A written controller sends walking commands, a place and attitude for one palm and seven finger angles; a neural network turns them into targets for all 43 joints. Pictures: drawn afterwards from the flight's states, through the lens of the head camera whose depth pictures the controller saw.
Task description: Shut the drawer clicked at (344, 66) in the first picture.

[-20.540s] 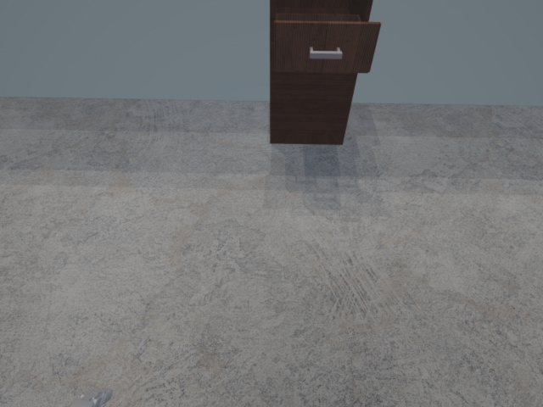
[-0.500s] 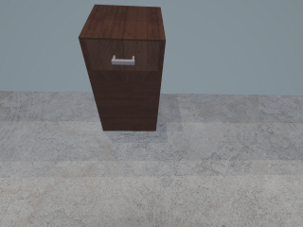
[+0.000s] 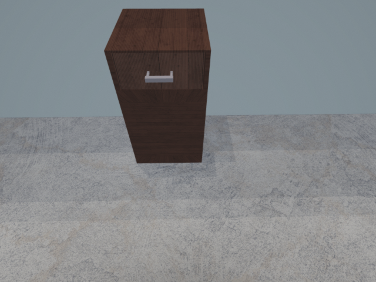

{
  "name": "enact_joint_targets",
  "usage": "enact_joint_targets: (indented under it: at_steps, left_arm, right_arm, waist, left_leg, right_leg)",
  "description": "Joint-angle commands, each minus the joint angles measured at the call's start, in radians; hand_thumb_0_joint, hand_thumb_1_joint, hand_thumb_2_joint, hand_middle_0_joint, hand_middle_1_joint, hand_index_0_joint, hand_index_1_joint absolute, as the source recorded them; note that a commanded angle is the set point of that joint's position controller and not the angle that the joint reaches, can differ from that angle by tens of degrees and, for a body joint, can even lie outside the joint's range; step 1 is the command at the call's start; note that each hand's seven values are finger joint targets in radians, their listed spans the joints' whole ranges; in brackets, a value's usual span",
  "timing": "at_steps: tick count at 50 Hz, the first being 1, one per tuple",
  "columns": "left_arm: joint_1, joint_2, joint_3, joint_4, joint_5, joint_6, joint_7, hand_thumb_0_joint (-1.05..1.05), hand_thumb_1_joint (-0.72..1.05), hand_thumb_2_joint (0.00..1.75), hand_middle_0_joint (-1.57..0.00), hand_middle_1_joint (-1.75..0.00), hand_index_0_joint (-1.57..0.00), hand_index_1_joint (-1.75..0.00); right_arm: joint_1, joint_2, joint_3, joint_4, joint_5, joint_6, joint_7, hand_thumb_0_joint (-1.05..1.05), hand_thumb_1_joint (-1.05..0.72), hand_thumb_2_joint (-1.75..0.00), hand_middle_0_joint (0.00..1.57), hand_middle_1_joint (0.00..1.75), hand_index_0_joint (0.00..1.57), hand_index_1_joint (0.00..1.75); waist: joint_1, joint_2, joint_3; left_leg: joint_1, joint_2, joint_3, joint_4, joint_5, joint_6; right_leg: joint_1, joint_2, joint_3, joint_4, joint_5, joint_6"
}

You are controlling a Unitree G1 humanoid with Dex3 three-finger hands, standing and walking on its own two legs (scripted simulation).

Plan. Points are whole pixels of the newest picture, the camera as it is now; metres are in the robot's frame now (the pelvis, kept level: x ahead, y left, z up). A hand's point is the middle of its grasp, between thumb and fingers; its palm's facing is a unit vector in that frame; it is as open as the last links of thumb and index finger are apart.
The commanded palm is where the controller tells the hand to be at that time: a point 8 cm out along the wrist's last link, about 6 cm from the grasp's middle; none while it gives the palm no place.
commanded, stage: let the arm hang, fingers relaxed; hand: left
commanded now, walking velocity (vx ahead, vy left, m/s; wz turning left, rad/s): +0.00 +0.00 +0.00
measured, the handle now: (159, 76) +0.90 +0.17 -0.08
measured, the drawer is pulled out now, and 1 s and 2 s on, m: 0.00 0.00 0.00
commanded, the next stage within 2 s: look to check the result in 0.32 s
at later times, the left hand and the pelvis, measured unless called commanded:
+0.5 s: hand out of the picture +0.02 +0.18 -0.17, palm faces +0.00 -0.98 -0.21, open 7.3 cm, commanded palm none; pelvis +0.01 -0.01 +0.00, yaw -1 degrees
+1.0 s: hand out of the picture +0.05 +0.18 -0.17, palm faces -0.01 -0.97 -0.22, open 7.4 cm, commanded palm none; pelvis +0.02 -0.01 +0.00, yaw -1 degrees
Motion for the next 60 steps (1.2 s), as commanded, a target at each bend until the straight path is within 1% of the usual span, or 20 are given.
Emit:
enact_joint_targets:
  at_steps: [1, 4, 5, 8, 9, 10, 12, 13, 15, 18, 27, 29, 30, 32, 36, 42, 43, 45, 50, 60]
  left_arm:
    - [0.063, 0.103, 0.027, -0.027, 0.000, -0.007, 0.007, 0.00, 0.90, 0.90, -0.20, -0.30, -0.20, -0.30]
    - [0.056, 0.098, 0.028, -0.033, 0.001, -0.010, 0.008, 0.00, 0.90, 0.90, -0.20, -0.30, -0.20, -0.30]
    - [0.052, 0.096, 0.030, -0.036, 0.001, -0.010, 0.008, 0.00, 0.90, 0.90, -0.20, -0.30, -0.20, -0.30]
    - [0.049, 0.101, 0.032, -0.042, 0.001, -0.015, 0.009, 0.00, 0.90, 0.90, -0.20, -0.30, -0.20, -0.30]
    - [0.040, 0.099, 0.033, -0.042, 0.000, -0.016, 0.009, 0.00, 0.90, 0.90, -0.20, -0.30, -0.20, -0.30]
    - [0.034, 0.098, 0.032, -0.044, -0.001, -0.016, 0.008, 0.00, 0.90, 0.90, -0.20, -0.30, -0.20, -0.30]
    - [0.032, 0.102, 0.035, -0.046, -0.001, -0.017, 0.008, 0.00, 0.90, 0.90, -0.20, -0.30, -0.20, -0.30]
    - [0.031, 0.109, 0.036, -0.048, 0.000, -0.018, 0.008, 0.00, 0.90, 0.90, -0.20, -0.30, -0.20, -0.30]
    - [0.026, 0.105, 0.035, -0.045, -0.001, -0.018, 0.008, 0.00, 0.90, 0.90, -0.20, -0.30, -0.20, -0.30]
    - [0.023, 0.115, 0.036, -0.047, -0.001, -0.020, 0.007, 0.00, 0.90, 0.90, -0.20, -0.30, -0.20, -0.30]
    - [0.018, 0.124, 0.033, -0.035, -0.002, -0.020, 0.005, 0.00, 0.90, 0.90, -0.20, -0.30, -0.20, -0.30]
    - [0.019, 0.124, 0.031, -0.034, -0.002, -0.020, 0.005, 0.00, 0.90, 0.90, -0.20, -0.30, -0.20, -0.30]
    - [0.017, 0.124, 0.031, -0.033, -0.002, -0.021, 0.005, 0.00, 0.90, 0.90, -0.20, -0.30, -0.20, -0.30]
    - [0.016, 0.128, 0.031, -0.033, -0.003, -0.022, 0.005, 0.00, 0.90, 0.90, -0.20, -0.30, -0.20, -0.30]
    - [0.014, 0.131, 0.031, -0.029, -0.002, -0.023, 0.005, 0.00, 0.90, 0.90, -0.20, -0.30, -0.20, -0.30]
    - [0.006, 0.141, 0.034, -0.031, -0.003, -0.025, 0.004, 0.00, 0.90, 0.90, -0.20, -0.30, -0.20, -0.30]
    - [0.010, 0.144, 0.034, -0.033, -0.002, -0.026, 0.006, 0.00, 0.90, 0.90, -0.20, -0.30, -0.20, -0.30]
    - [0.007, 0.142, 0.034, -0.033, -0.003, -0.028, 0.005, 0.00, 0.90, 0.90, -0.20, -0.30, -0.20, -0.30]
    - [-0.006, 0.147, 0.034, -0.037, -0.002, -0.025, 0.004, 0.00, 0.90, 0.90, -0.20, -0.30, -0.20, -0.30]
    - [-0.023, 0.165, 0.038, -0.041, -0.003, -0.029, 0.003, 0.00, 0.90, 0.90, -0.20, -0.30, -0.20, -0.30]
  right_arm:
    - [0.062, -0.097, -0.019, -0.026, -0.002, -0.019, -0.005, 0.00, -0.90, -0.90, 0.20, 0.30, 0.20, 0.30]
    - [0.063, -0.092, -0.020, -0.027, -0.002, -0.022, -0.005, 0.00, -0.90, -0.90, 0.20, 0.30, 0.20, 0.30]
    - [0.064, -0.089, -0.021, -0.028, -0.003, -0.023, -0.005, 0.00, -0.90, -0.90, 0.20, 0.30, 0.20, 0.30]
    - [0.059, -0.095, -0.023, -0.030, -0.001, -0.028, -0.007, 0.00, -0.90, -0.90, 0.20, 0.30, 0.20, 0.30]
    - [0.057, -0.089, -0.023, -0.027, -0.001, -0.028, -0.007, 0.00, -0.90, -0.90, 0.20, 0.30, 0.20, 0.30]
    - [0.058, -0.091, -0.022, -0.026, -0.001, -0.028, -0.007, 0.00, -0.90, -0.90, 0.20, 0.30, 0.20, 0.30]
    - [0.054, -0.098, -0.023, -0.026, -0.002, -0.031, -0.008, 0.00, -0.90, -0.90, 0.20, 0.30, 0.20, 0.30]
    - [0.053, -0.102, -0.025, -0.029, 0.001, -0.031, -0.008, 0.00, -0.90, -0.90, 0.20, 0.30, 0.20, 0.30]
    - [0.050, -0.103, -0.024, -0.025, -0.001, -0.030, -0.009, 0.00, -0.90, -0.90, 0.20, 0.30, 0.20, 0.30]
    - [0.044, -0.114, -0.026, -0.028, 0.002, -0.032, -0.009, 0.00, -0.90, -0.90, 0.20, 0.30, 0.20, 0.30]
    - [0.023, -0.129, -0.024, -0.022, 0.001, -0.029, -0.009, 0.00, -0.90, -0.90, 0.20, 0.30, 0.20, 0.30]
    - [0.016, -0.129, -0.023, -0.025, 0.001, -0.028, -0.009, 0.00, -0.90, -0.90, 0.20, 0.30, 0.20, 0.30]
    - [0.014, -0.133, -0.023, -0.024, 0.001, -0.029, -0.010, 0.00, -0.90, -0.90, 0.20, 0.30, 0.20, 0.30]
    - [0.011, -0.138, -0.022, -0.024, 0.002, -0.032, -0.010, 0.00, -0.90, -0.90, 0.20, 0.30, 0.20, 0.30]
    - [-0.002, -0.142, -0.022, -0.025, 0.002, -0.032, -0.011, 0.00, -0.90, -0.90, 0.20, 0.30, 0.20, 0.30]
    - [-0.014, -0.149, -0.021, -0.024, 0.002, -0.035, -0.011, 0.00, -0.90, -0.90, 0.20, 0.30, 0.20, 0.30]
    - [-0.017, -0.152, -0.023, -0.027, 0.003, -0.034, -0.011, 0.00, -0.90, -0.90, 0.20, 0.30, 0.20, 0.30]
    - [-0.019, -0.151, -0.022, -0.026, 0.002, -0.036, -0.012, 0.00, -0.90, -0.90, 0.20, 0.30, 0.20, 0.30]
    - [-0.024, -0.155, -0.021, -0.023, 0.001, -0.033, -0.010, 0.00, -0.90, -0.90, 0.20, 0.30, 0.20, 0.30]
    - [-0.039, -0.174, -0.024, -0.024, 0.002, -0.038, -0.010, 0.00, -0.90, -0.90, 0.20, 0.30, 0.20, 0.30]
  waist:
    - [0.003, -0.002, 0.038]
    - [0.002, -0.012, 0.030]
    - [0.002, -0.003, 0.032]
    - [0.004, -0.007, 0.010]
    - [0.002, -0.013, 0.017]
    - [-0.001, -0.020, 0.022]
    - [0.001, -0.001, 0.010]
    - [0.001, -0.010, 0.010]
    - [-0.002, -0.023, 0.013]
    - [-0.002, -0.008, -0.002]
    - [-0.005, -0.009, -0.004]
    - [-0.006, -0.020, 0.007]
    - [-0.007, -0.007, -0.001]
    - [-0.005, -0.009, -0.019]
    - [-0.005, -0.022, -0.011]
    - [-0.002, -0.003, -0.026]
    - [-0.001, -0.027, -0.025]
    - [-0.001, -0.029, -0.029]
    - [-0.002, -0.014, -0.003]
    - [-0.002, -0.024, -0.029]
  left_leg:
    - [0.017, 0.104, -0.114, -0.110, -0.115, 0.014]
    - [0.023, 0.104, -0.110, -0.103, -0.095, 0.013]
    - [0.022, 0.103, -0.111, -0.103, -0.088, 0.013]
    - [0.045, 0.105, -0.102, -0.083, -0.018, 0.013]
    - [0.044, 0.105, -0.097, -0.079, -0.005, 0.012]
    - [0.046, 0.105, -0.099, -0.080, -0.001, 0.012]
    - [0.058, 0.107, -0.096, -0.077, 0.017, 0.012]
    - [0.060, 0.108, -0.097, -0.073, 0.028, 0.013]
    - [0.066, 0.108, -0.094, -0.074, 0.019, 0.012]
    - [0.079, 0.110, -0.092, -0.068, 0.043, 0.012]
    - [0.096, 0.112, -0.085, -0.073, 0.026, 0.008]
    - [0.098, 0.111, -0.086, -0.072, 0.023, 0.007]
    - [0.104, 0.113, -0.085, -0.072, 0.034, 0.008]
    - [0.112, 0.116, -0.089, -0.072, 0.058, 0.010]
    - [0.116, 0.116, -0.084, -0.070, 0.078, 0.008]
    - [0.124, 0.118, -0.082, -0.072, 0.100, 0.007]
    - [0.127, 0.119, -0.083, -0.067, 0.114, 0.007]
    - [0.131, 0.118, -0.081, -0.066, 0.126, 0.007]
    - [0.116, 0.116, -0.085, -0.080, 0.087, 0.005]
    - [0.139, 0.120, -0.083, -0.078, 0.126, 0.005]
  right_leg:
    - [-0.089, -0.075, 0.068, -0.096, -0.076, -0.046]
    - [-0.085, -0.075, 0.069, -0.095, -0.058, -0.045]
    - [-0.084, -0.075, 0.066, -0.091, -0.051, -0.043]
    - [-0.071, -0.077, 0.072, -0.089, -0.004, -0.044]
    - [-0.069, -0.082, 0.071, -0.094, 0.003, -0.044]
    - [-0.073, -0.079, 0.072, -0.093, 0.001, -0.044]
    - [-0.066, -0.081, 0.072, -0.092, 0.016, -0.044]
    - [-0.063, -0.081, 0.071, -0.093, 0.022, -0.044]
    - [-0.067, -0.083, 0.075, -0.102, 0.015, -0.045]
    - [-0.058, -0.083, 0.079, -0.102, 0.033, -0.046]
    - [-0.057, -0.087, 0.082, -0.120, 0.022, -0.045]
    - [-0.067, -0.085, 0.086, -0.125, 0.017, -0.045]
    - [-0.062, -0.086, 0.086, -0.122, 0.030, -0.045]
    - [-0.046, -0.086, 0.087, -0.116, 0.056, -0.044]
    - [-0.043, -0.088, 0.085, -0.120, 0.078, -0.042]
    - [-0.025, -0.091, 0.085, -0.121, 0.102, -0.041]
    - [-0.026, -0.090, 0.085, -0.121, 0.121, -0.040]
    - [-0.019, -0.093, 0.085, -0.120, 0.145, -0.039]
    - [-0.027, -0.091, 0.084, -0.135, 0.086, -0.039]
    - [-0.009, -0.096, 0.083, -0.131, 0.140, -0.040]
